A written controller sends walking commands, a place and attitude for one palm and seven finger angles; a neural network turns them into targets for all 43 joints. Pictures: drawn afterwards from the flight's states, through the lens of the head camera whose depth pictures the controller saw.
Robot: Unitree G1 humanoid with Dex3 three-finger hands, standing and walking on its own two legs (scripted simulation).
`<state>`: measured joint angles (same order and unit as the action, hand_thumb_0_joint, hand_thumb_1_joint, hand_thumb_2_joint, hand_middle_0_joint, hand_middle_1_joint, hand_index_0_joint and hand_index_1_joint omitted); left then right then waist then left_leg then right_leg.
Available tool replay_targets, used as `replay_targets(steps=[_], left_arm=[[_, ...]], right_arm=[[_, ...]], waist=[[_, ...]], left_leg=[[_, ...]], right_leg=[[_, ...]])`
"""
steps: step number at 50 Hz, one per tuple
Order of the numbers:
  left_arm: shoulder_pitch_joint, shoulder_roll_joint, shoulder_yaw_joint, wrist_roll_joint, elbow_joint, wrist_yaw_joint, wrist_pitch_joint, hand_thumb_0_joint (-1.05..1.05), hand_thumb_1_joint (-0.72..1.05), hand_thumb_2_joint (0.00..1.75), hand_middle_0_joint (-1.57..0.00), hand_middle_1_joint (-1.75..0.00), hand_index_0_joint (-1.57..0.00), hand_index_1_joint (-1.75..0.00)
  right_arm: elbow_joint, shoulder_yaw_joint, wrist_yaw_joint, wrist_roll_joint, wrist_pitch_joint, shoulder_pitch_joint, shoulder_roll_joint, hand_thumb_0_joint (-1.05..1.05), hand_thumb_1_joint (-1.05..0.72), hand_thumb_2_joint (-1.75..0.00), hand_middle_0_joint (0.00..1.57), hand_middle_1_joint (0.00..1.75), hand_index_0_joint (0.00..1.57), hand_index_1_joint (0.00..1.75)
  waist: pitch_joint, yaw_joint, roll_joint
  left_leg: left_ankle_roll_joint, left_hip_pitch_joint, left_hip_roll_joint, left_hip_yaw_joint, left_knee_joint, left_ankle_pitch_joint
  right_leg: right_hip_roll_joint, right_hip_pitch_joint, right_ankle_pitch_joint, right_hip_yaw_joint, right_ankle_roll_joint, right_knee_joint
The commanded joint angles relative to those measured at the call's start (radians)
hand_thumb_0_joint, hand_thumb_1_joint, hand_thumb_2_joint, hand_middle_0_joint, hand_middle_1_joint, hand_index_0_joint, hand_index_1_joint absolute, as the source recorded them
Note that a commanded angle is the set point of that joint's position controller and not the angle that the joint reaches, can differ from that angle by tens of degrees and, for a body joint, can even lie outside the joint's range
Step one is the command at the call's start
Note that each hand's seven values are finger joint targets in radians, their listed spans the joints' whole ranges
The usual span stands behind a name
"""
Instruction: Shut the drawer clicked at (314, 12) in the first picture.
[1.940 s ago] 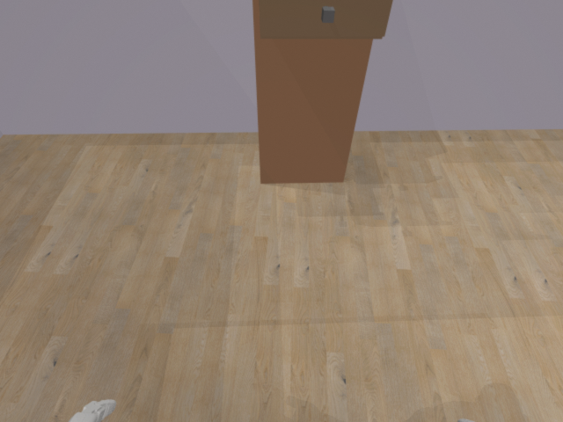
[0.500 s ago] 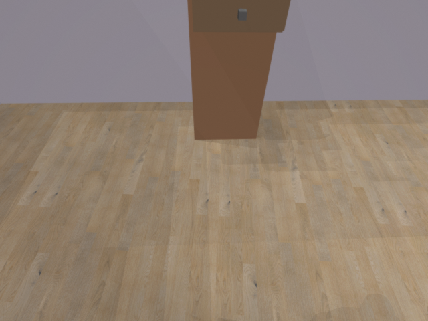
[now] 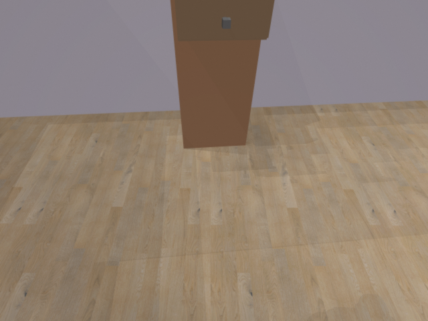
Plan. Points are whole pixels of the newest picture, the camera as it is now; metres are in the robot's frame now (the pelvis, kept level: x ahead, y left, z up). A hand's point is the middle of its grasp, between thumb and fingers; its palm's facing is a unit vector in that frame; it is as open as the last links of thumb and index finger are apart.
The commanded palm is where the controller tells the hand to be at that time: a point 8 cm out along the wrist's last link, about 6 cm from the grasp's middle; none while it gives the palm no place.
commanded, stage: walk to a spot facing it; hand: left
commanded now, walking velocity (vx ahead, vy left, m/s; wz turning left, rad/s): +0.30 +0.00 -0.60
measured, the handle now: (225, 21) +1.14 +0.05 +0.12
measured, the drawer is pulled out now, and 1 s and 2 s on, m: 0.19 0.19 0.19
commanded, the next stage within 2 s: none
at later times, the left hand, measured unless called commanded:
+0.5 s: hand out of the picture +0.11 +0.14 -0.16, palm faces -0.14 -0.98 -0.17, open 7.4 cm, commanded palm none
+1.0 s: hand (177, 190) +0.51 +0.16 -0.17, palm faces -0.43 -0.89 -0.18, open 7.4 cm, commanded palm none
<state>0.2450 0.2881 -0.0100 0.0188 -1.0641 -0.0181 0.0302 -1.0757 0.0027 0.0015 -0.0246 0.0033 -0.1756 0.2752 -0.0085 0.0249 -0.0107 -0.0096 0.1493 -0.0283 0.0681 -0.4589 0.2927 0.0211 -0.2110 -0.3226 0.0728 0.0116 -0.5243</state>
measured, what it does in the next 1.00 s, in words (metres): walks ahead, turning right: left foot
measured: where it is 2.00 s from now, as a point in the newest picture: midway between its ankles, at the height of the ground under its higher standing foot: (229, 272)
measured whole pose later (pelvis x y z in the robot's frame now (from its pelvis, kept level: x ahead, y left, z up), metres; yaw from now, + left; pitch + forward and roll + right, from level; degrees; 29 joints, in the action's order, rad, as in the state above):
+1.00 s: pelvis +0.35 +0.01 +0.01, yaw -31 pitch -1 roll -2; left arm 0.22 0.24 -0.11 0.04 -0.95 -0.03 0.03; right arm -1.03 0.05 -0.03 -0.01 -0.08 -0.36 0.18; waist 0.02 0.01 -0.05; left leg 0.08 0.11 -0.03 0.33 -0.39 0.27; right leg -0.08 -0.68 -0.10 -0.01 -0.02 -1.25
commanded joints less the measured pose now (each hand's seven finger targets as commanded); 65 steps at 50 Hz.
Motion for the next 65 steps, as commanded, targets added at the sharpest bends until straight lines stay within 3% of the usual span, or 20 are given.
replay_targets(steps=[1,4,6,7,8,9,13,19,29,31,32,33,34,35,36,38,42,50,60,65], left_arm=[[-0.069,0.079,-0.041,0.005,0.134,-0.013,-0.022,0.00,0.90,0.90,-0.20,-0.30,-0.20,-0.30],[-0.049,0.038,-0.049,0.004,0.149,-0.024,-0.036,0.00,0.90,0.90,-0.20,-0.30,-0.20,-0.30],[0.110,0.018,-0.058,0.005,0.102,-0.026,-0.042,0.00,0.90,0.90,-0.20,-0.30,-0.20,-0.30],[0.243,0.061,-0.068,0.010,0.057,-0.021,-0.053,0.00,0.90,0.90,-0.20,-0.30,-0.20,-0.30],[0.353,0.195,-0.097,0.016,0.031,0.001,-0.071,0.00,0.90,0.90,-0.20,-0.30,-0.20,-0.30],[0.403,0.203,-0.096,-0.005,0.030,0.018,-0.072,0.00,0.90,0.90,-0.20,-0.30,-0.20,-0.30],[0.221,0.080,-0.071,-0.001,0.079,0.027,-0.089,0.00,0.90,0.90,-0.20,-0.30,-0.20,-0.30],[0.229,0.048,-0.066,0.003,0.063,0.029,-0.112,0.00,0.90,0.90,-0.20,-0.30,-0.20,-0.30],[0.269,0.040,-0.067,0.013,0.040,0.046,-0.103,0.00,0.90,0.90,-0.20,-0.30,-0.20,-0.30],[0.222,0.061,-0.076,0.009,0.052,0.045,-0.104,0.00,0.90,0.90,-0.20,-0.30,-0.20,-0.30],[0.197,0.066,-0.081,0.005,0.058,0.045,-0.104,0.00,0.90,0.90,-0.20,-0.30,-0.20,-0.30],[0.204,0.033,-0.083,-0.004,0.067,0.038,-0.104,0.00,0.90,0.90,-0.20,-0.30,-0.20,-0.30],[0.254,-0.025,-0.080,-0.018,0.084,0.021,-0.098,0.00,0.90,0.90,-0.20,-0.30,-0.20,-0.30],[0.209,-0.012,-0.078,-0.009,0.102,0.023,-0.099,0.00,0.90,0.90,-0.20,-0.30,-0.20,-0.30],[0.171,0.005,-0.085,-0.002,0.103,0.022,-0.091,0.00,0.90,0.90,-0.20,-0.30,-0.20,-0.30],[0.104,-0.017,-0.083,0.010,0.105,-0.003,-0.075,0.00,0.90,0.90,-0.20,-0.30,-0.20,-0.30],[0.158,-0.076,-0.083,0.018,0.091,-0.013,-0.020,0.00,0.90,0.90,-0.20,-0.30,-0.20,-0.30],[0.016,-0.068,-0.088,0.020,0.148,-0.021,0.008,0.00,0.90,0.90,-0.20,-0.30,-0.20,-0.30],[-0.194,-0.091,-0.063,0.010,0.208,-0.014,0.000,0.00,0.90,0.90,-0.20,-0.30,-0.20,-0.30],[-0.076,-0.051,-0.075,0.013,0.193,-0.002,-0.024,0.00,0.90,0.90,-0.20,-0.30,-0.20,-0.30]], right_arm=[[0.057,0.078,-0.017,0.005,-0.033,-0.086,0.227,0.00,-0.90,-0.90,0.20,0.30,0.20,0.30],[0.067,0.080,-0.019,-0.001,-0.046,-0.077,0.193,0.00,-0.90,-0.90,0.20,0.30,0.20,0.30],[0.080,0.079,-0.019,0.000,-0.046,-0.022,0.171,0.00,-0.90,-0.90,0.20,0.30,0.20,0.30],[0.092,0.073,-0.013,0.005,-0.046,-0.017,0.138,0.00,-0.90,-0.90,0.20,0.30,0.20,0.30],[0.139,0.051,-0.003,0.015,-0.048,0.000,0.052,0.00,-0.90,-0.90,0.20,0.30,0.20,0.30],[0.188,0.049,-0.001,0.008,-0.057,0.085,0.065,0.00,-0.90,-0.90,0.20,0.30,0.20,0.30],[0.146,0.063,0.005,0.002,-0.057,0.070,0.050,0.00,-0.90,-0.90,0.20,0.30,0.20,0.30],[0.154,0.068,0.017,0.002,-0.034,0.030,-0.002,0.00,-0.90,-0.90,0.20,0.30,0.20,0.30],[0.248,0.057,0.025,0.010,-0.060,0.204,-0.037,0.00,-0.90,-0.90,0.20,0.30,0.20,0.30],[0.219,0.065,0.013,0.010,-0.071,0.091,-0.014,0.00,-0.90,-0.90,0.20,0.30,0.20,0.30],[0.172,0.072,0.001,0.007,-0.077,-0.056,0.012,0.00,-0.90,-0.90,0.20,0.30,0.20,0.30],[0.125,0.091,-0.014,0.001,-0.081,-0.228,0.096,0.00,-0.90,-0.90,0.20,0.30,0.20,0.30],[0.102,0.118,-0.019,-0.011,-0.085,-0.337,0.215,0.00,-0.90,-0.90,0.20,0.30,0.20,0.30],[0.107,0.105,-0.019,0.000,-0.072,-0.329,0.203,0.00,-0.90,-0.90,0.20,0.30,0.20,0.30],[0.124,0.092,-0.017,0.002,-0.071,-0.229,0.138,0.00,-0.90,-0.90,0.20,0.30,0.20,0.30],[0.151,0.062,-0.019,0.006,-0.087,-0.103,0.032,0.00,-0.90,-0.90,0.20,0.30,0.20,0.30],[0.121,0.054,-0.026,0.009,-0.107,-0.123,-0.020,0.00,-0.90,-0.90,0.20,0.30,0.20,0.30],[0.082,0.053,-0.036,0.017,-0.114,-0.246,-0.015,0.00,-0.90,-0.90,0.20,0.30,0.20,0.30],[0.021,0.052,-0.044,-0.002,-0.069,-0.365,0.001,0.00,-0.90,-0.90,0.20,0.30,0.20,0.30],[0.049,0.079,-0.037,0.004,-0.050,-0.317,0.044,0.00,-0.90,-0.90,0.20,0.30,0.20,0.30]], waist=[[0.136,-0.058,0.188],[0.109,-0.034,0.140],[0.050,0.043,0.101],[-0.005,0.097,-0.049],[-0.019,0.131,-0.417],[-0.006,0.142,-0.333],[0.090,0.034,-0.021],[0.075,-0.013,-0.050],[0.100,0.041,-0.134],[0.044,-0.017,-0.120],[-0.020,-0.083,-0.097],[-0.142,-0.141,0.028],[-0.246,-0.146,0.332],[-0.210,-0.134,0.290],[-0.094,-0.095,0.192],[0.068,-0.041,0.120],[0.065,0.018,0.134],[0.094,-0.005,0.093],[0.115,-0.075,0.135],[-0.003,-0.010,0.181]], left_leg=[[0.183,-0.078,-0.345,-0.301,0.271,0.229],[0.165,-0.073,-0.340,-0.165,0.179,-0.019],[0.097,0.051,-0.269,-0.018,-0.020,-0.049],[0.048,0.164,-0.185,0.071,-0.259,-0.010],[-0.017,0.494,-0.048,0.145,-0.595,0.260],[-0.012,0.590,-0.028,0.022,-0.729,0.306],[-0.020,0.545,-0.118,-0.057,-0.746,0.036],[-0.057,0.556,-0.112,-0.039,-0.647,-0.118],[-0.026,0.430,-0.054,0.008,-0.265,-0.082],[-0.007,0.224,-0.005,0.039,-0.143,-0.073],[0.006,0.013,0.003,0.027,-0.052,-0.137],[0.026,-0.270,-0.102,-0.060,-0.046,-0.172],[0.124,-0.463,-0.439,-0.474,0.039,-0.195],[0.171,-0.361,-0.510,-0.601,0.165,-0.108],[0.160,-0.205,-0.476,-0.502,0.221,0.074],[0.124,0.022,-0.406,-0.334,0.260,0.071],[0.037,0.105,-0.297,-0.021,0.261,-0.151],[-0.004,-0.080,-0.290,0.097,0.255,-0.391],[0.093,-0.244,-0.321,0.231,0.105,-0.855],[0.092,-0.269,-0.347,0.277,-0.150,-1.084]], right_leg=[[-0.033,-0.356,-0.167,-0.079,-0.002,-0.278],[-0.081,-0.292,-0.164,-0.103,-0.003,-0.234],[-0.053,-0.025,-0.007,-0.156,0.006,-0.060],[-0.046,0.165,0.053,-0.124,0.021,0.067],[-0.317,0.325,-0.001,0.349,0.116,0.240],[-0.398,0.316,0.105,0.566,0.190,0.313],[-0.312,0.120,0.123,0.357,0.209,0.303],[-0.230,0.100,0.236,0.191,0.177,0.325],[-0.214,0.175,0.528,0.189,0.153,0.231],[-0.189,0.146,0.683,0.164,0.135,0.113],[-0.147,0.072,0.699,0.135,0.106,-0.037],[-0.088,-0.066,0.490,0.088,0.074,-0.250],[0.058,-0.323,-0.168,-0.055,0.016,-0.606],[0.028,-0.390,-0.250,0.004,0.026,-0.778],[-0.036,-0.408,-0.172,0.011,0.028,-0.834],[-0.107,-0.417,-0.025,-0.025,0.011,-0.840],[-0.114,-0.366,0.127,-0.048,-0.014,-0.789],[-0.120,-0.585,0.272,-0.072,-0.041,-0.718],[-0.067,-0.483,0.098,-0.229,-0.010,-0.327],[0.002,-0.255,0.033,-0.267,0.040,-0.162]])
